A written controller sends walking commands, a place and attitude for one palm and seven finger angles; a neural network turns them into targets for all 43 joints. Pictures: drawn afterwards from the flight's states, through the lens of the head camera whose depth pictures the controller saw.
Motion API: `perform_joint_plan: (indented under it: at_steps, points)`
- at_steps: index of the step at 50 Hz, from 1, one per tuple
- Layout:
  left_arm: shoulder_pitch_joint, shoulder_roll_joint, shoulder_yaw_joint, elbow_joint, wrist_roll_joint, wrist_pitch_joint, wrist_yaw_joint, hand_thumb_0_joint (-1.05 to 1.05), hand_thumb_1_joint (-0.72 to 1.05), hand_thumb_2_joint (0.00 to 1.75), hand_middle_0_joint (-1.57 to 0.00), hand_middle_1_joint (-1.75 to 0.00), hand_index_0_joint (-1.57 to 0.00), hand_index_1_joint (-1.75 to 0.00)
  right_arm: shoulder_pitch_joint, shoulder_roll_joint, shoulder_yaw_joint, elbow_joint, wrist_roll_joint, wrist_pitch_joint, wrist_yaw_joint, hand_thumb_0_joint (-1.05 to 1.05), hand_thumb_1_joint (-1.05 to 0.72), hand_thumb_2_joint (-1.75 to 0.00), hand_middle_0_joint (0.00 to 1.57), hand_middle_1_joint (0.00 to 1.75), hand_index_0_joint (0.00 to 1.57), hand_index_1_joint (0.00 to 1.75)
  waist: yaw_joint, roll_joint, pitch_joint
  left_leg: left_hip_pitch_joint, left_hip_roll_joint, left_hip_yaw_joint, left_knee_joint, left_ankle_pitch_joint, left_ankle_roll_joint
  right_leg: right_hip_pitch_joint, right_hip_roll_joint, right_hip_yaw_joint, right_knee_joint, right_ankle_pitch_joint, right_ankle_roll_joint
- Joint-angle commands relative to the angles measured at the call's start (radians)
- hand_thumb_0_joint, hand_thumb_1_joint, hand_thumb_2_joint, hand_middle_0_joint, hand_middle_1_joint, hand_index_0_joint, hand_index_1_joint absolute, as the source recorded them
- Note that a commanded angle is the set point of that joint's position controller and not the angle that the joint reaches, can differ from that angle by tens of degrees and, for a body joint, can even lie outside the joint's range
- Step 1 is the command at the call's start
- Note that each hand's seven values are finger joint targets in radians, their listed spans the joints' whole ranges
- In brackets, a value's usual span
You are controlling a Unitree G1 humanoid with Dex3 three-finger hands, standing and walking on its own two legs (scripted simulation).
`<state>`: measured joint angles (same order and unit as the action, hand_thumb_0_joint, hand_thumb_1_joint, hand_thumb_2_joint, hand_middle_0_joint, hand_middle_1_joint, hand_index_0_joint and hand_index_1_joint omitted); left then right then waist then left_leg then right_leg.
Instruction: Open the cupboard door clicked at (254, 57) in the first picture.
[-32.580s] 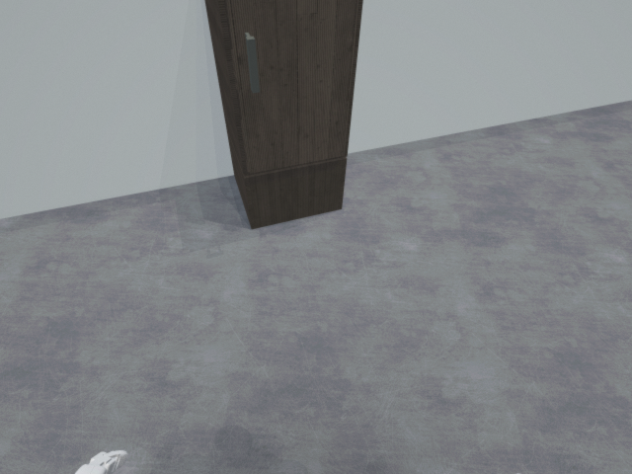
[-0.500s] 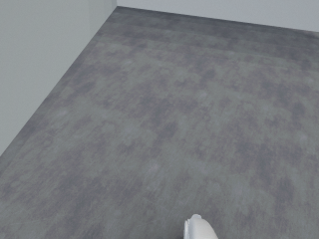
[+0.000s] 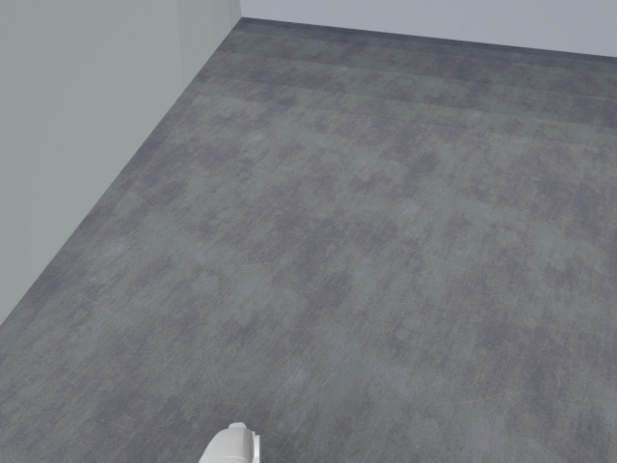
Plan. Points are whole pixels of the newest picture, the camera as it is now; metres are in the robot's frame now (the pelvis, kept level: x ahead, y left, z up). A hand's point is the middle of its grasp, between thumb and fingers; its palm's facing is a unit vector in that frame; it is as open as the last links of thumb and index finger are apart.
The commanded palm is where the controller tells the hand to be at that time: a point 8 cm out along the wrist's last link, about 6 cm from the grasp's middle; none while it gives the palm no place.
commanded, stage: turn to face it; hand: left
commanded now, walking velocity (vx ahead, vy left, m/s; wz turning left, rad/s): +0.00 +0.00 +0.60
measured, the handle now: out of the picture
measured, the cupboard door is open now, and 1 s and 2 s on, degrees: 46 46 46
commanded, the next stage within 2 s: none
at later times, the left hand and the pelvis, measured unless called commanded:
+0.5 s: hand out of the picture +0.13 +0.24 -0.16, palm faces +0.27 -0.92 -0.27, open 7.4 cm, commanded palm none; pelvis +0.07 +0.00 +0.00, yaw +15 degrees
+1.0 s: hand out of the picture -0.01 +0.12 -0.17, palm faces +0.59 -0.77 -0.25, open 7.4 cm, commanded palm none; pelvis +0.09 -0.05 -0.01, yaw +36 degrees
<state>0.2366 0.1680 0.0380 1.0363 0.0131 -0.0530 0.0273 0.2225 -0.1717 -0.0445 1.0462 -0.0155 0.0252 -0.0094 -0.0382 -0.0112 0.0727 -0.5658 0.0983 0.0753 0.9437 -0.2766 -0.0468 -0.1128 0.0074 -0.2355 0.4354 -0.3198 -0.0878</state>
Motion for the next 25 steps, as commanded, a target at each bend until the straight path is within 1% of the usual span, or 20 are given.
perform_joint_plan:
  at_steps: [1, 2, 4, 5, 6, 7, 8, 9, 10, 11, 12, 13, 14, 15, 16, 17, 20, 22, 23, 25]
  points:
    - [0.069, 0.124, 0.027, -0.039, 0.006, 0.001, 0.004, 0.00, 0.90, 0.90, -0.20, -0.30, -0.20, -0.30, -0.019, -0.026, 0.001, -0.072, 0.001, 0.001, 0.017, 0.00, -0.90, -0.90, 0.20, 0.30, 0.20, 0.30, 0.026, -0.112, -0.015, 0.029, -0.009, 0.033, -0.093, -0.030, 0.003, 0.031, -0.334, 0.091, -0.035, 0.844, -0.032]
    - [0.067, 0.142, 0.034, -0.048, 0.007, 0.004, 0.004, 0.00, 0.90, 0.90, -0.20, -0.30, -0.20, -0.30, -0.033, -0.036, 0.000, -0.083, -0.001, 0.000, 0.019, 0.00, -0.90, -0.90, 0.20, 0.30, 0.20, 0.30, 0.028, -0.101, -0.020, 0.047, -0.028, 0.053, -0.129, -0.052, 0.009, 0.051, -0.339, 0.083, -0.005, 0.877, -0.032]
    - [0.057, 0.175, 0.044, -0.062, 0.008, 0.009, 0.003, 0.00, 0.90, 0.90, -0.20, -0.30, -0.20, -0.30, -0.032, -0.056, -0.003, -0.099, -0.003, -0.002, 0.020, 0.00, -0.90, -0.90, 0.20, 0.30, 0.20, 0.30, 0.018, -0.105, -0.029, 0.106, -0.059, 0.080, -0.182, -0.057, 0.027, 0.056, -0.350, 0.063, 0.068, 0.931, -0.022]
    - [0.052, 0.187, 0.047, -0.070, 0.007, 0.012, 0.002, 0.00, 0.90, 0.90, -0.20, -0.30, -0.20, -0.30, -0.012, -0.069, -0.008, -0.104, -0.006, -0.003, 0.020, 0.00, -0.90, -0.90, 0.20, 0.30, 0.20, 0.30, 0.005, -0.098, -0.047, 0.147, -0.078, 0.090, -0.225, -0.034, 0.037, 0.062, -0.346, 0.045, 0.127, 0.943, -0.008]
    - [0.053, 0.190, 0.049, -0.073, 0.006, 0.015, 0.000, 0.00, 0.90, 0.90, -0.20, -0.30, -0.20, -0.30, 0.034, -0.092, -0.014, -0.099, -0.010, -0.005, 0.019, 0.00, -0.90, -0.90, 0.20, 0.30, 0.20, 0.30, -0.018, -0.085, -0.078, 0.232, -0.092, 0.082, -0.297, 0.019, 0.048, 0.042, -0.334, 0.027, 0.235, 0.898, 0.018]
    - [0.040, 0.194, 0.051, -0.087, -0.002, 0.019, -0.003, 0.00, 0.90, 0.90, -0.20, -0.30, -0.20, -0.30, 0.116, -0.136, -0.028, -0.090, -0.015, -0.010, 0.016, 0.00, -0.90, -0.90, 0.20, 0.30, 0.20, 0.30, -0.063, -0.008, -0.135, 0.382, -0.065, 0.035, -0.389, 0.224, 0.077, -0.036, -0.309, 0.006, 0.403, 0.754, 0.054]
    - [0.037, 0.150, 0.049, -0.128, -0.019, 0.025, -0.009, 0.00, 0.90, 0.90, -0.20, -0.30, -0.20, -0.30, 0.180, -0.237, -0.052, -0.093, -0.025, -0.021, 0.010, 0.00, -0.90, -0.90, 0.20, 0.30, 0.20, 0.30, -0.083, 0.255, -0.201, 0.561, 0.194, -0.323, -0.467, 0.655, 0.215, -0.302, -0.165, -0.005, 0.656, 0.147, 0.134]
    - [-0.021, 0.124, 0.032, -0.180, -0.016, 0.033, -0.005, 0.00, 0.90, 0.90, -0.20, -0.30, -0.20, -0.30, 0.217, -0.307, -0.060, -0.090, -0.008, -0.019, -0.001, 0.00, -0.90, -0.90, 0.20, 0.30, 0.20, 0.30, -0.087, 0.322, -0.245, 0.577, 0.382, -0.600, -0.529, 0.932, 0.355, -0.435, -0.071, 0.136, 0.857, -0.383, 0.149]
    - [-0.043, 0.148, 0.038, -0.202, -0.005, 0.049, 0.003, 0.00, 0.90, 0.90, -0.20, -0.30, -0.20, -0.30, 0.178, -0.308, -0.061, -0.092, -0.004, -0.013, -0.004, 0.00, -0.90, -0.90, 0.20, 0.30, 0.20, 0.30, -0.061, 0.150, -0.234, 0.510, 0.384, -0.519, -0.555, 0.591, 0.362, -0.436, -0.098, 0.249, 0.890, -0.349, 0.131]
    - [-0.082, 0.127, 0.041, -0.212, 0.001, 0.053, 0.002, 0.00, 0.90, 0.90, -0.20, -0.30, -0.20, -0.30, 0.104, -0.272, -0.059, -0.131, -0.007, -0.018, -0.009, 0.00, -0.90, -0.90, 0.20, 0.30, 0.20, 0.30, -0.039, 0.115, -0.156, 0.399, 0.326, -0.508, -0.600, 0.351, 0.323, -0.472, -0.117, 0.243, 0.870, -0.277, 0.138]
    - [-0.080, 0.128, 0.048, -0.189, 0.007, 0.058, -0.005, 0.00, 0.90, 0.90, -0.20, -0.30, -0.20, -0.30, 0.028, -0.252, -0.051, -0.155, -0.010, -0.019, -0.014, 0.00, -0.90, -0.90, 0.20, 0.30, 0.20, 0.30, -0.008, 0.151, -0.117, 0.314, 0.262, -0.461, -0.629, 0.211, 0.275, -0.470, -0.122, 0.251, 0.847, -0.212, 0.147]
    - [-0.061, 0.129, 0.053, -0.173, 0.012, 0.065, -0.011, 0.00, 0.90, 0.90, -0.20, -0.30, -0.20, -0.30, -0.015, -0.232, -0.042, -0.164, -0.010, -0.021, -0.015, 0.00, -0.90, -0.90, 0.20, 0.30, 0.20, 0.30, 0.013, 0.170, -0.082, 0.262, 0.206, -0.392, -0.646, 0.160, 0.235, -0.449, -0.117, 0.255, 0.824, -0.145, 0.151]
    - [-0.030, 0.124, 0.055, -0.163, 0.013, 0.071, -0.015, 0.00, 0.90, 0.90, -0.20, -0.30, -0.20, -0.30, -0.037, -0.221, -0.039, -0.172, -0.010, -0.025, -0.014, 0.00, -0.90, -0.90, 0.20, 0.30, 0.20, 0.30, 0.032, 0.152, -0.081, 0.257, 0.163, -0.340, -0.644, 0.176, 0.209, -0.435, -0.109, 0.249, 0.797, -0.094, 0.155]
    - [-0.013, 0.118, 0.055, -0.158, 0.013, 0.074, -0.017, 0.00, 0.90, 0.90, -0.20, -0.30, -0.20, -0.30, -0.037, -0.221, -0.039, -0.176, -0.009, -0.029, -0.013, 0.00, -0.90, -0.90, 0.20, 0.30, 0.20, 0.30, 0.039, 0.144, -0.097, 0.269, 0.136, -0.311, -0.637, 0.213, 0.196, -0.427, -0.101, 0.241, 0.771, -0.066, 0.160]
    - [-0.005, 0.116, 0.055, -0.155, 0.013, 0.074, -0.019, 0.00, 0.90, 0.90, -0.20, -0.30, -0.20, -0.30, -0.030, -0.227, -0.042, -0.178, -0.008, -0.032, -0.013, 0.00, -0.90, -0.90, 0.20, 0.30, 0.20, 0.30, 0.044, 0.119, -0.129, 0.296, 0.122, -0.291, -0.630, 0.234, 0.188, -0.420, -0.095, 0.236, 0.746, -0.046, 0.166]
    - [0.003, 0.115, 0.053, -0.158, 0.011, 0.076, -0.018, 0.00, 0.90, 0.90, -0.20, -0.30, -0.20, -0.30, -0.036, -0.236, -0.046, -0.182, -0.007, -0.031, -0.009, 0.00, -0.90, -0.90, 0.20, 0.30, 0.20, 0.30, 0.047, 0.123, -0.158, 0.309, 0.115, -0.277, -0.625, 0.231, 0.189, -0.408, -0.091, 0.234, 0.715, -0.045, 0.170]
    - [-0.044, 0.115, 0.049, -0.187, 0.009, 0.079, -0.015, 0.00, 0.90, 0.90, -0.20, -0.30, -0.20, -0.30, -0.020, -0.243, -0.059, -0.184, -0.009, -0.024, -0.002, 0.00, -0.90, -0.90, 0.20, 0.30, 0.20, 0.30, 0.028, 0.125, -0.160, 0.330, 0.116, -0.318, -0.621, 0.197, 0.205, -0.406, -0.077, 0.226, 0.601, -0.066, 0.180]
    - [-0.084, 0.118, 0.046, -0.211, 0.009, 0.078, -0.015, 0.00, 0.90, 0.90, -0.20, -0.30, -0.20, -0.30, -0.012, -0.246, -0.067, -0.186, -0.012, -0.017, 0.002, 0.00, -0.90, -0.90, 0.20, 0.30, 0.20, 0.30, 0.015, 0.137, -0.138, 0.318, 0.111, -0.341, -0.622, 0.165, 0.205, -0.390, -0.065, 0.218, 0.525, -0.085, 0.181]
    - [-0.102, 0.119, 0.044, -0.224, 0.008, 0.076, -0.014, 0.00, 0.90, 0.90, -0.20, -0.30, -0.20, -0.30, -0.006, -0.250, -0.070, -0.187, -0.013, -0.015, 0.003, 0.00, -0.90, -0.90, 0.20, 0.30, 0.20, 0.30, 0.010, 0.150, -0.142, 0.321, 0.108, -0.358, -0.611, 0.179, 0.206, -0.368, -0.054, 0.217, 0.468, -0.105, 0.179]
    - [-0.094, 0.121, 0.043, -0.235, 0.005, 0.073, -0.012, 0.00, 0.90, 0.90, -0.20, -0.30, -0.20, -0.30, -0.022, -0.256, -0.079, -0.195, -0.014, -0.008, 0.005, 0.00, -0.90, -0.90, 0.20, 0.30, 0.20, 0.30, 0.013, 0.183, -0.148, 0.305, 0.100, -0.378, -0.584, 0.211, 0.201, -0.303, -0.031, 0.204, 0.357, -0.121, 0.172]
